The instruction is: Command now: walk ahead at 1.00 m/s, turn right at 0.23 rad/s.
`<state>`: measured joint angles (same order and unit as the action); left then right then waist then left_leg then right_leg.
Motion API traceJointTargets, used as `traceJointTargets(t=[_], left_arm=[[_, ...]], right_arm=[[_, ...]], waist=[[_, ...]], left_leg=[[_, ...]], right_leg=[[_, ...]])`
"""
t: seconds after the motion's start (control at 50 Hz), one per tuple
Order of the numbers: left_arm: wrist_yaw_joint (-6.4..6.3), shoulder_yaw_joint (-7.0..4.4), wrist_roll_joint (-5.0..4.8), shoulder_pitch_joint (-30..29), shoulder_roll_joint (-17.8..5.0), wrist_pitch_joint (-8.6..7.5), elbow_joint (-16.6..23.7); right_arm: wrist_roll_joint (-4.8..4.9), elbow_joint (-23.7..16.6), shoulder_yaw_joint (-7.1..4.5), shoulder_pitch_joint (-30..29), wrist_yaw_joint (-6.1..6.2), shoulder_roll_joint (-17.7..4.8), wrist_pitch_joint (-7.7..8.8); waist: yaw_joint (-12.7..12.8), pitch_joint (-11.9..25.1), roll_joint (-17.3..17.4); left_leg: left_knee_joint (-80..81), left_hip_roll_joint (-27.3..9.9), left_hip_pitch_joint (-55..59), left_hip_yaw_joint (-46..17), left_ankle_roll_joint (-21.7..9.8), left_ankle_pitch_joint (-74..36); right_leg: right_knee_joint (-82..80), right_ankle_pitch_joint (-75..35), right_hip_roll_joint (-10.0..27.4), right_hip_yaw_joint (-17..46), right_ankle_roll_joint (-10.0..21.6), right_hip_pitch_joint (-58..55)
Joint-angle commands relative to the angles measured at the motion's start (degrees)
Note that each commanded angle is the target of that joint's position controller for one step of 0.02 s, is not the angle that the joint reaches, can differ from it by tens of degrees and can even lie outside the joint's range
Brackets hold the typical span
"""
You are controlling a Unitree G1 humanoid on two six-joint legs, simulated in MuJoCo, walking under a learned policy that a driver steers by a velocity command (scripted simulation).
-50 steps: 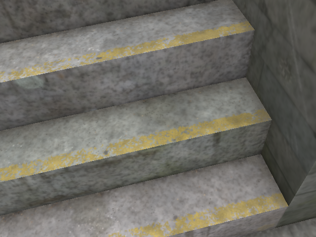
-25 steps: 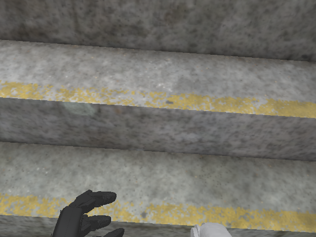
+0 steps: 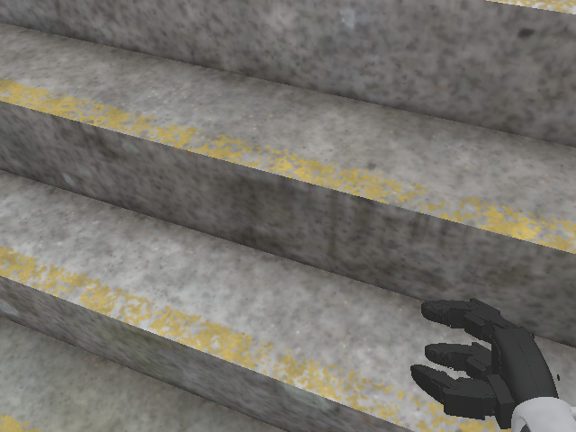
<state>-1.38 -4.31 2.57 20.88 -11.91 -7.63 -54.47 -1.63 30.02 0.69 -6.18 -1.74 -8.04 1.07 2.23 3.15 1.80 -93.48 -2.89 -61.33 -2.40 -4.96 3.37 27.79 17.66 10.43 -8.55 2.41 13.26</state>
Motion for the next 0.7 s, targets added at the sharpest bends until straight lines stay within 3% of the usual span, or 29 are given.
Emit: traceJointTargets(t=[0.02,0.06,0.08,0.1,0.12,0.14,0.16,0.18,0.2,0.22,0.26,0.3,0.34,0.38,0.4,0.42,0.44,0.46,0.48,0.5,0.52,0.54,0.56,0.58,0.6,0.64,0.66,0.68,0.7], left_arm=[[-0.21,-1.38,-0.74,-18.9,-8.1,-1.69,10.4],[0.78,-2.56,0.18,-13.3,-13.3,0.18,11.0],[0.76,-2.81,-0.05,-13.6,-13.0,1.18,11.6],[0.38,-2.91,-1.54,-16.3,-11.3,2.06,13.2],[-0.14,-1.57,-0.81,-16.5,-4.6,2.18,16.4],[0.39,0.99,-1.65,-9.7,8.5,1.41,19.3],[-1.47,0.86,-1.61,-1.1,7.9,1.05,18.7],[-1.25,1.0,-0.77,-9.4,7.0,0.83,21.5],[-0.25,1.15,-0.51,-21.8,5.9,0.59,24.9],[0.9,1.9,-0.37,-27.2,5.2,0.71,26.2],[1.89,1.75,-0.86,-28.8,4.0,2.72,26.9],[0.46,2.81,-0.56,-28.1,4.4,5.23,29.7],[-0.19,2.52,1.28,-35.6,3.5,6.97,30.3],[0.87,3.43,0.76,-40.3,4.9,8.06,31.9],[5.47,7.45,-1.53,-41.6,0.8,9.87,38.7],[7.54,8.16,-0.7,-32.3,2.2,10.5,35.3],[7.6,10.29,0.49,-32.1,4.8,12.89,35.2],[7.55,10.47,-1.75,-27.8,7.3,14.7,32.3],[7.67,8.91,-6.91,-25.5,-0.3,16.42,30.9],[3.23,5.42,-4.95,-21.4,-1.8,12.65,24.1],[-0.33,4.71,-4.32,-15.9,-1.2,11.36,23.3],[-3.21,2.88,-3.92,-15.8,-3.9,10.99,22.9],[-3.95,2.02,-0.59,-17.8,-6.6,9.98,22.9],[-3.7,0.82,2.4,-17.8,-9.8,9.26,20.9],[-3.67,-0.26,3.8,-20.0,-10.6,8.67,19.6],[-2.4,0.06,2.88,-19.9,-5.8,7.35,16.7],[-1.14,0.54,1.16,-20.4,-4.7,6.53,16.5],[3.57,6.89,2.52,-28.4,1.5,6.29,17.7],[6.19,3.69,-2.1,-32.0,-5.7,4.39,19.1]], right_arm=[[0.81,-0.5,-1.17,4.0,-0.91,-4.3,0.21],[1.44,0.1,-2.27,7.4,-0.89,-6.2,2.03],[1.48,3.5,-3.23,16.5,-1.15,-7.5,3.5],[0.74,6.6,-4.28,25.2,-1.1,-8.6,4.52],[-0.04,10.2,-4.6,26.2,-1.81,-9.6,5.22],[-1.49,12.5,-3.99,27.3,-2.14,-13.1,5.8],[-2.87,12.2,-6.58,34.5,-1.31,-19.6,4.78],[-2.93,12.9,-5.83,32.2,-0.55,-15.8,4.1],[-3.22,13.8,-4.23,25.7,0.39,-10.5,4.15],[-3.41,17.0,-3.54,24.9,0.85,-6.7,5.09],[-3.18,20.2,-2.94,27.9,2.1,-3.7,6.94],[-2.46,22.3,-3.78,27.7,2.71,-6.0,9.17],[-1.53,26.4,-3.71,38.5,3.65,-4.8,9.77],[-1.99,28.2,-3.99,45.5,5.54,-5.8,8.92],[-2.36,38.5,-0.24,57.1,1.57,-3.9,3.53],[-5.0,34.1,-1.51,45.7,-0.2,-10.0,0.98],[-6.25,30.6,-1.99,37.6,-3.16,-14.2,-2.29],[-9.5,30.7,-3.12,37.9,-5.22,-19.0,-3.86],[-8.71,30.8,-4.69,36.3,-8.35,-23.6,-1.86],[2.29,19.0,-6.22,28.4,0.19,-20.3,2.25],[2.52,17.0,-5.14,27.1,1.76,-20.3,3.84],[1.29,13.3,-4.84,22.8,1.71,-17.8,4.06],[-0.86,9.3,-3.38,20.1,2.41,-9.9,3.68],[-0.73,4.9,-2.02,21.0,4.61,-5.4,3.06],[-0.41,3.2,-1.66,23.5,6.4,-3.3,3.05],[-1.36,1.6,-0.68,25.1,7.35,-2.1,2.02],[-1.7,1.8,-0.44,27.3,7.51,-2.8,0.56],[-1.62,-5.7,0.04,19.8,4.71,-7.8,-0.79],[-3.35,-5.7,-1.14,27.0,3.49,-9.8,-2.15]], waist=[[-7.8,3.2,-8.6],[-6.8,4.5,-9.0],[-10.6,9.0,-7.1],[-15.5,9.5,-8.9],[-12.9,6.6,-2.7],[-3.3,7.6,18.0],[-6.3,24.6,18.3],[-6.1,23.4,14.0],[-4.8,9.5,10.3],[-4.7,1.3,9.0],[-5.1,3.5,6.5],[-2.3,1.2,8.1],[-7.0,1.3,3.2],[-9.2,3.7,3.5],[-3.2,19.0,5.5],[2.2,17.1,1.1],[4.7,14.5,8.8],[4.7,15.3,12.4],[8.2,16.9,8.1],[1.0,20.3,3.0],[5.6,21.1,2.6],[7.7,19.1,-7.9],[4.4,15.7,-4.2],[0.7,12.7,-6.5],[-3.5,7.1,-4.8],[-6.9,-2.6,-1.4],[-9.6,-5.1,-1.0],[-11.5,1.5,7.7],[-20.3,0.3,1.7]], left_leg=[[26.5,-5.3,29.5,7.2,-0.6,-0.3],[45.3,-1.1,33.3,10.1,0.9,17.3],[60.1,0.1,44.2,8.3,0.3,4.8],[78.9,1.5,53.9,9.0,1.7,-5.1],[77.4,-0.8,59.6,6.7,5.9,-11.6],[50.2,-10.3,75.9,-1.7,11.6,-68.9],[57.6,-22.0,83.0,-16.1,8.2,-68.5],[67.3,-22.3,79.6,-25.7,3.3,-31.7],[68.5,-18.5,72.7,-17.0,2.4,-13.5],[67.5,-14.9,67.9,-8.9,-0.6,-20.1],[69.3,-16.3,67.1,-5.2,-2.1,-22.7],[76.3,-21.2,67.1,-4.1,-3.1,-23.7],[72.1,-19.7,86.9,-2.9,-3.2,-46.5],[70.6,-19.7,95.9,0.2,-3.7,-58.0],[63.9,-20.0,94.2,-5.2,-10.2,-83.2],[70.0,-20.9,84.0,-0.3,-9.3,-79.9],[77.9,-20.1,58.4,1.2,-16.3,-80.3],[79.6,-23.1,46.9,0.4,-19.2,-85.5],[70.5,-20.5,48.3,5.0,-17.7,-106.1],[56.9,-8.6,56.9,15.1,-4.9,-75.0],[42.3,-6.9,38.2,14.3,-0.2,-57.5],[18.7,0.8,19.7,11.3,3.4,0.5],[-7.3,3.0,10.2,2.0,5.5,15.2],[-22.6,4.4,2.3,-2.0,6.6,23.6],[-28.3,3.0,0.4,-10.0,5.0,29.3],[-26.7,3.5,1.2,-13.6,4.1,26.3],[-19.6,3.4,3.6,-10.0,5.1,22.9],[0.2,5.2,11.5,-6.6,4.6,13.2],[24.1,6.3,30.1,-0.2,6.8,26.8]], right_leg=[[-19.8,-14.0,2.8,1.7,5.4,10.8],[-10.1,-31.2,0.9,5.2,7.5,-2.8],[4.6,-45.3,-0.3,5.5,6.8,-7.7],[23.0,-46.4,-2.4,5.9,5.8,-4.6],[42.1,-24.4,-5.1,7.7,5.3,8.6],[71.3,5.7,-14.1,15.7,2.8,43.0],[92.0,-1.2,-16.1,22.7,0.7,48.0],[103.5,-6.4,-15.5,18.1,-0.2,53.3],[102.0,-7.9,-14.6,14.7,0.2,62.2],[104.3,-4.9,-14.3,13.9,1.2,64.3],[109.8,-2.6,-14.8,14.6,3.0,61.7],[115.4,5.4,-13.1,16.6,4.0,65.6],[110.5,12.5,-12.9,12.9,5.0,77.6],[103.7,18.9,-12.1,10.3,4.4,80.7],[84.4,37.0,-15.0,18.5,11.3,79.4],[56.9,21.0,-7.8,16.4,11.9,64.2],[39.9,22.2,-12.3,9.5,10.0,44.1],[38.0,3.9,-16.8,5.0,8.5,23.3],[30.5,19.3,-23.4,1.4,6.9,17.9],[29.5,6.8,-22.1,-1.4,5.0,5.5],[26.9,3.6,-19.6,9.9,8.0,-7.9],[18.2,-2.0,-13.9,25.7,11.4,-13.3],[10.9,-5.5,-10.6,33.5,13.0,-9.4],[14.8,-23.2,-4.7,39.1,14.2,-7.6],[18.1,-21.7,-2.8,39.2,12.3,2.1],[13.1,-4.4,-5.3,33.7,7.2,13.9],[10.8,-2.7,-7.3,27.1,5.9,16.6],[11.4,-19.7,-10.1,15.5,9.1,29.4],[6.3,-20.3,-11.9,14.7,7.9,38.5]])
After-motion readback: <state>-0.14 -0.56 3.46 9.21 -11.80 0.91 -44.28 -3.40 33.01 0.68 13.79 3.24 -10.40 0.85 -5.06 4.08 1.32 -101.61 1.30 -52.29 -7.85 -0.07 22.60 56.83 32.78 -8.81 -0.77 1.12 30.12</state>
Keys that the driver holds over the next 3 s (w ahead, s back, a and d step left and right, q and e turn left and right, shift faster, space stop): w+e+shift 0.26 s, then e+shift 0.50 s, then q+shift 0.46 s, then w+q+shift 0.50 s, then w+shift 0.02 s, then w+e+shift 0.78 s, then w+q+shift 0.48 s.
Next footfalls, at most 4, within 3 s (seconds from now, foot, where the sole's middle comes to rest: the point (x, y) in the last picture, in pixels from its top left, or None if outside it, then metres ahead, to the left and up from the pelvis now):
0.12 left None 0.12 0.20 -0.77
0.46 right None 0.13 -0.06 -0.56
0.82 left None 0.31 0.03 -0.56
1.50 right None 0.24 -0.17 -0.56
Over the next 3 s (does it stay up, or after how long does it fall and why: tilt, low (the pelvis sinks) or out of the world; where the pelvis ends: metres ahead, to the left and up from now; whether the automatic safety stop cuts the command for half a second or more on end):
stays up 0.79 -0.36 0.77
